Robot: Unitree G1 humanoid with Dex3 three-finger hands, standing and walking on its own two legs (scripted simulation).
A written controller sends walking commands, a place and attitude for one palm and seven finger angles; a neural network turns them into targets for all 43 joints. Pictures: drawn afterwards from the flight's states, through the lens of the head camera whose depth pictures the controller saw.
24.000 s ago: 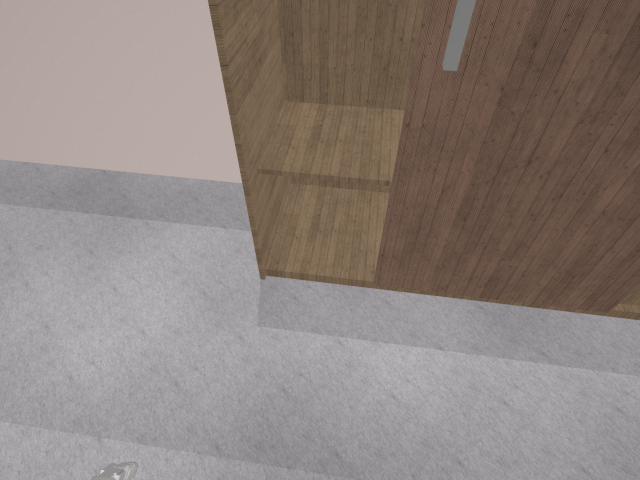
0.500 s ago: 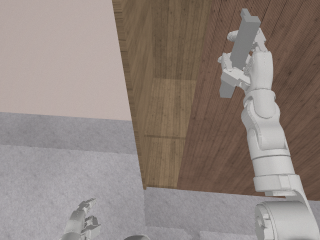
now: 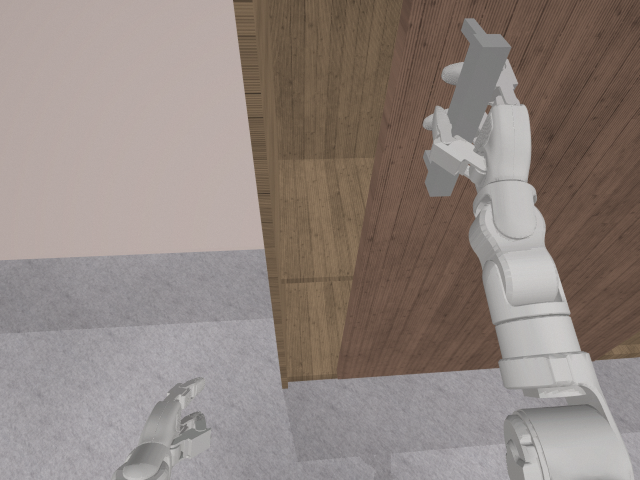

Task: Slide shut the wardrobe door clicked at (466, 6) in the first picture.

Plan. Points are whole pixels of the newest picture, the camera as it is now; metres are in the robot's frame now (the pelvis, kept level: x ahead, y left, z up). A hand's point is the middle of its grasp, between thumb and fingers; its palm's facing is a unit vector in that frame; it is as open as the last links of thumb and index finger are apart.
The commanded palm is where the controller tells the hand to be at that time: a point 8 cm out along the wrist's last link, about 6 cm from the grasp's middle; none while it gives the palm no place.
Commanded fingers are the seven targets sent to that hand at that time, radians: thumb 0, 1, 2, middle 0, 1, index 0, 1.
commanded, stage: step sideways, sliding the door along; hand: right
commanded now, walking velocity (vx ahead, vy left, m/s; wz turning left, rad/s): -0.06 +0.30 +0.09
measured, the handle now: (453, 114) +0.45 -0.15 +0.23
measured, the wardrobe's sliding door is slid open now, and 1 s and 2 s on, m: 0.15 0.00 0.00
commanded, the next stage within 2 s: stop walking and hold the door there in 1.18 s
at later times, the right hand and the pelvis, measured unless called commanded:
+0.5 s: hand (339, 147) +0.40 -0.02 +0.22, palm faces -0.01 +1.00 -0.08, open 6.8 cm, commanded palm +0.38 -0.04 +0.23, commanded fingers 0.00 -0.90 -0.90 0.45 1.40 0.45 1.40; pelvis +0.02 +0.07 -0.01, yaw +0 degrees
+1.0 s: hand (299, 142) +0.41 +0.03 +0.22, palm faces +0.30 +0.95 -0.08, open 6.9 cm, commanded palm +0.37 +0.05 +0.22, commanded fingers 0.00 -0.90 -0.90 0.45 1.40 0.45 1.40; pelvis +0.02 +0.22 -0.04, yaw +0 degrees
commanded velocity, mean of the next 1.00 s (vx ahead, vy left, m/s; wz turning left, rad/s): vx -0.07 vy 0.29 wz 0.09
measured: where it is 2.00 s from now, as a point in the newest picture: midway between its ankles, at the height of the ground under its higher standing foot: outside the picture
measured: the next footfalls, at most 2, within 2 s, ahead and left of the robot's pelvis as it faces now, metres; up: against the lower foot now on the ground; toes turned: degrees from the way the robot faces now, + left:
left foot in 0.14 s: +0.07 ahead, +0.05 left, +0.00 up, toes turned +0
right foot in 0.68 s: +0.07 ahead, -0.07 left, +0.00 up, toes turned +4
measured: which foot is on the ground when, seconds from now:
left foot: down 0.00-0.06, up 0.08-0.12, down 0.14-0.64, up 0.66-0.84, down 0.86-1.00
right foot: down 0.00-0.54, up 0.56-0.66, down 0.68-1.00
